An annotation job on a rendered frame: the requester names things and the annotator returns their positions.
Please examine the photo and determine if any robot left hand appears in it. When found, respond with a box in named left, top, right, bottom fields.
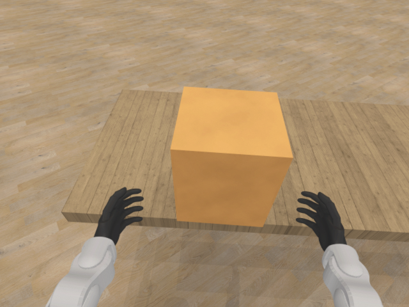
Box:
left=94, top=187, right=144, bottom=245

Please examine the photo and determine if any robot right forearm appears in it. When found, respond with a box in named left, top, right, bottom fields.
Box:
left=321, top=244, right=383, bottom=307

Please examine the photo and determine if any robot right hand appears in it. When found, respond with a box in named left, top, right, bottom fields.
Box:
left=296, top=191, right=347, bottom=252

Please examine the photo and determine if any robot left forearm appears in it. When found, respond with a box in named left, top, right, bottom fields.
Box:
left=45, top=237, right=117, bottom=307

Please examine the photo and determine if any carton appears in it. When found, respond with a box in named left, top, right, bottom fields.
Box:
left=170, top=86, right=293, bottom=227

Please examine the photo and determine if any table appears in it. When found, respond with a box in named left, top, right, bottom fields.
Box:
left=61, top=90, right=409, bottom=242

